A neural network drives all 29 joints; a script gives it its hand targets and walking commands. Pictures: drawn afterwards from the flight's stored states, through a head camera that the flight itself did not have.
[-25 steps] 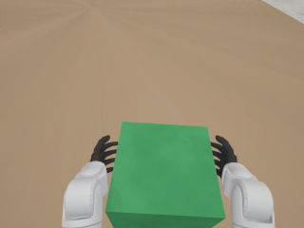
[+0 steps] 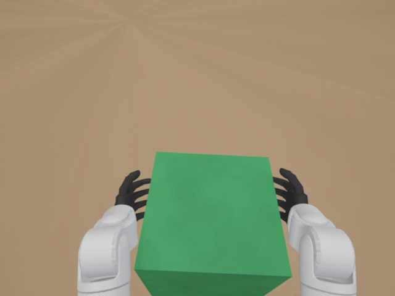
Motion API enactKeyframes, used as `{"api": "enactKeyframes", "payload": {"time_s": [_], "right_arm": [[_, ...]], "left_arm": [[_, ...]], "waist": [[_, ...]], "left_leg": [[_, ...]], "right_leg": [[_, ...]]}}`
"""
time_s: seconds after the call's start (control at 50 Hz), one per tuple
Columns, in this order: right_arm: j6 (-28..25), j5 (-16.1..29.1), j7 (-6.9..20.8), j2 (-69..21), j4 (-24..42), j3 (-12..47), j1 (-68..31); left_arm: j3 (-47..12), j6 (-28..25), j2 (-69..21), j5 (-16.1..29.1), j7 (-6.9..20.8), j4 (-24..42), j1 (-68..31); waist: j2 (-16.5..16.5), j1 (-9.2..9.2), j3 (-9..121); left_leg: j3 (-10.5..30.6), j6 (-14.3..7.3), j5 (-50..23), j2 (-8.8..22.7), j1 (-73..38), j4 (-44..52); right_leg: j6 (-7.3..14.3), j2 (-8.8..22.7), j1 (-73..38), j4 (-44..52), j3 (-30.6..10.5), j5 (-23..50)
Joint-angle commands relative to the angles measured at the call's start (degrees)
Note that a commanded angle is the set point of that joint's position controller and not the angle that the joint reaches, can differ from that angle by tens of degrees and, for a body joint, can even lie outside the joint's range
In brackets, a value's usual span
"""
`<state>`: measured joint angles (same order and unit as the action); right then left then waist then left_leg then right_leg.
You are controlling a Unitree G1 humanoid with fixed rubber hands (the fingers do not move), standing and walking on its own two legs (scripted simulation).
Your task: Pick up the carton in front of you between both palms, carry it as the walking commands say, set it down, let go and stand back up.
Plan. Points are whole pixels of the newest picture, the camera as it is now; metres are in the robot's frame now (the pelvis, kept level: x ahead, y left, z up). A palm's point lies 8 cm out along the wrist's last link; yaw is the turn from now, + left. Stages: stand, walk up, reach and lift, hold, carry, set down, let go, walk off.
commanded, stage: carry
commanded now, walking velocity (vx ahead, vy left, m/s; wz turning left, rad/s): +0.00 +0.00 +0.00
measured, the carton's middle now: (207, 232) +0.26 +0.01 +0.01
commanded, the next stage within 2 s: hold in 1.96 s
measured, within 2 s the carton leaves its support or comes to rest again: neither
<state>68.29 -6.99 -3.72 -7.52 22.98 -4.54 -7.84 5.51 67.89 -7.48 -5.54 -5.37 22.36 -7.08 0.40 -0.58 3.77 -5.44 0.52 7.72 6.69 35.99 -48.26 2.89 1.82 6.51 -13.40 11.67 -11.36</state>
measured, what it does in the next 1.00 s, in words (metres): walks ahead: left foot, then right foot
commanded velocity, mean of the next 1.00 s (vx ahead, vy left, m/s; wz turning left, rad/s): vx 0.00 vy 0.00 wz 0.00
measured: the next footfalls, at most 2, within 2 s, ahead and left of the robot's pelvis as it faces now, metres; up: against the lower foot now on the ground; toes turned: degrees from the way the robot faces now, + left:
left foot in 0.16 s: +0.29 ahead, +0.11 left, +0.00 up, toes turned -8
right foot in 0.40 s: +0.23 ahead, -0.10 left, +0.00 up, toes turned -1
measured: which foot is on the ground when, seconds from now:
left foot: up 0.00-0.14, down 0.16-1.00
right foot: down 0.00-0.20, up 0.22-0.38, down 0.40-1.00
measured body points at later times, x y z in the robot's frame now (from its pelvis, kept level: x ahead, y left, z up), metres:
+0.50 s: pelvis +0.23 +0.03 -0.01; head +0.23 +0.04 +0.44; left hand +0.51 +0.17 +0.07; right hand +0.50 -0.13 +0.07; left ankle +0.26 +0.11 -0.75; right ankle +0.19 -0.09 -0.75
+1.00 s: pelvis +0.27 +0.01 -0.02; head +0.25 +0.01 +0.43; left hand +0.55 +0.16 +0.03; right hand +0.54 -0.15 +0.03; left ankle +0.26 +0.11 -0.75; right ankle +0.19 -0.09 -0.75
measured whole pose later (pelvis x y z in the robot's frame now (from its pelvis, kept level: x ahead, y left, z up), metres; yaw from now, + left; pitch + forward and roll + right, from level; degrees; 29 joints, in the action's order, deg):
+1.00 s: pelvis +0.27 +0.01 -0.02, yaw -1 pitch +3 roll +0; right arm 58.6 -9.4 -2.0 -7.5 7.8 -5.8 -7.5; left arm 5.4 59.1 -7.4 -9.7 -3.5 7.7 -7.0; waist -0.4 0.2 6.7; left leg -11.0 -0.6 17.6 3.9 17.4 -32.0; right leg 0.2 2.4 11.4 -30.5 7.4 -22.2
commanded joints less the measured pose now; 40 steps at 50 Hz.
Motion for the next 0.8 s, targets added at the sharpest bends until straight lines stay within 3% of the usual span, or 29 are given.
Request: {"api": "enactKeyframes", "payload": {"time_s": [0.0,0.04,0.08,0.1,0.12,0.14,0.16,0.18,0.2,0.24,0.26,0.3,0.34,0.38,0.42,0.46,0.5,0.58,0.68,0.78], "right_arm": [[0.8,22.0,11.7,-50.7,1.9,40.8,-21.3],[1.7,22.2,11.9,-48.9,1.2,40.3,-20.9],[2.4,22.7,12.4,-48.2,0.9,40.1,-21.4],[2.5,22.8,12.6,-48.4,0.6,40.1,-21.6],[2.5,22.7,12.7,-48.1,0.9,40.0,-22.9],[2.6,22.7,12.9,-47.6,0.4,39.2,-23.4],[2.7,22.4,13.0,-47.7,-0.3,37.8,-22.2],[2.4,22.6,13.3,-49.3,-2.7,37.4,-20.1],[2.0,22.7,13.5,-51.0,-4.2,37.9,-18.5],[0.4,22.2,13.6,-53.7,-2.7,37.5,-20.2],[-0.2,22.4,13.8,-55.6,-1.6,38.2,-21.5],[-1.1,22.8,13.9,-56.8,-0.7,38.6,-21.7],[-1.4,22.3,13.8,-55.5,-0.9,38.0,-19.1],[-1.5,21.9,14.0,-54.5,-0.4,38.3,-19.3],[-1.2,21.9,14.1,-53.3,0.6,39.1,-21.6],[0.0,21.9,13.9,-51.3,0.3,39.0,-22.2],[1.3,21.4,13.6,-49.3,-1.9,38.3,-21.2],[2.5,21.2,13.4,-47.5,-5.1,37.7,-22.0],[1.3,22.3,13.7,-50.6,-5.6,39.1,-26.7],[-1.7,20.7,13.9,-51.4,-9.1,38.9,-24.4]], "left_arm": [[-39.4,1.5,-48.4,22.4,15.8,3.4,-22.9],[-38.5,2.2,-47.2,21.1,15.5,2.1,-20.9],[-38.1,2.6,-47.0,20.6,15.3,1.7,-21.1],[-38.1,2.8,-46.9,20.8,15.3,2.1,-22.1],[-38.1,3.1,-46.7,20.8,15.3,2.0,-23.4],[-38.3,3.2,-46.3,20.8,15.2,2.1,-24.4],[-39.3,3.3,-46.5,21.4,15.3,3.6,-26.5],[-40.3,3.4,-47.5,21.9,15.2,3.6,-25.4],[-40.6,3.2,-48.3,22.0,15.2,2.6,-24.6],[-41.8,2.0,-51.5,22.4,15.5,2.5,-27.0],[-42.7,1.2,-54.0,23.2,15.6,3.4,-28.4],[-43.3,0.0,-55.5,23.7,15.5,4.5,-28.8],[-43.0,-0.6,-54.4,22.5,14.9,4.1,-25.0],[-42.8,-0.6,-53.8,21.8,14.9,4.0,-23.8],[-42.4,0.0,-52.5,22.0,15.0,5.1,-25.9],[-41.8,1.0,-51.0,21.9,15.2,3.6,-26.4],[-40.2,2.2,-48.6,21.4,15.2,0.6,-24.2],[-38.3,3.1,-46.8,20.3,15.3,-4.4,-23.3],[-39.3,1.8,-49.6,21.1,15.4,-4.3,-28.4],[-39.7,-1.3,-50.7,19.5,15.3,-7.0,-26.7]], "waist": [[-9.2,-0.15,7.6],[-10.3,-0.41,7.2],[-10.5,-0.38,7.8],[-8.7,0.4,9.1],[-5.3,1.07,11.2],[0.7,0.99,16.2],[10.1,1.8,20.5],[9.7,1.35,23.5],[8.9,1.01,24.4],[8.4,0.89,22.4],[8.9,0.91,21.3],[8.5,1.1,21.9],[6.3,0.71,23.3],[4.6,0.59,22.5],[2.2,0.92,17.8],[-0.6,0.96,14.1],[-2.2,0.88,13.2],[-3.5,0.77,13.3],[-2.1,0.72,14.4],[-1.3,0.67,17.3]], "left_leg": [[-5.1,0.8,-4.8,-3.0,-2.4,12.7],[-7.1,0.9,-9.1,-4.9,-6.3,17.3],[-9.0,0.6,-13.0,-6.4,-13.4,21.8],[-9.7,-0.1,-17.7,-6.9,-20.3,26.6],[-6.8,-1.0,-25.7,-3.6,-29.3,29.1],[1.5,-3.4,-47.1,5.4,-42.8,23.1],[12.5,-9.1,-67.7,15.4,-50.9,21.5],[14.4,-13.3,-64.1,18.2,-52.0,23.2],[14.1,-12.9,-57.3,17.3,-50.2,25.7],[7.8,-8.8,-42.9,12.1,-44.3,28.7],[5.8,-7.6,-37.6,10.8,-41.7,29.9],[3.9,-7.4,-28.5,9.5,-40.0,30.3],[1.3,-7.0,-23.7,8.8,-38.1,29.3],[-0.7,-5.2,-16.9,6.5,-33.8,27.7],[-1.6,-3.0,-7.0,4.5,-29.9,27.2],[-0.3,-2.1,-11.7,3.7,-29.0,26.3],[-0.1,-1.9,-19.1,3.7,-29.4,22.4],[-0.6,-1.6,-23.6,3.1,-27.4,18.8],[-0.7,-1.2,-22.6,2.6,-27.4,17.1],[-0.7,-1.4,-22.8,2.7,-28.5,16.0]], "right_leg": [[2.0,11.0,-9.8,0.6,-1.6,36.4],[0.9,10.3,-10.4,-1.8,0.1,40.2],[-0.2,9.5,-9.3,-7.6,1.1,39.3],[-1.6,8.5,-7.3,-13.4,2.5,39.6],[-4.0,7.1,-2.8,-19.7,2.3,33.5],[-6.2,5.2,6.7,-27.3,0.6,18.1],[-7.1,1.0,14.2,-37.6,-2.3,-12.9],[-6.4,0.3,15.7,-40.8,-7.7,-23.4],[-5.8,1.1,16.0,-41.3,-9.4,-23.6],[-4.5,3.3,14.1,-29.0,-11.3,-21.6],[-4.4,2.9,12.4,-23.8,-9.8,-20.3],[-4.1,1.1,7.9,-18.0,-7.2,-14.7],[-3.9,1.7,3.8,-12.1,-5.9,-5.0],[-4.1,4.0,-0.3,-8.6,-6.4,5.2],[-3.8,7.9,1.4,-8.3,-8.8,7.4],[-4.0,8.9,3.1,-10.1,-8.9,10.6],[-3.8,8.8,3.3,-10.9,-9.0,18.7],[-3.6,8.7,2.0,-13.4,-8.6,30.0],[-3.1,8.3,2.1,-14.9,-8.6,31.8],[-2.8,8.0,1.4,-16.1,-8.6,30.9]]}}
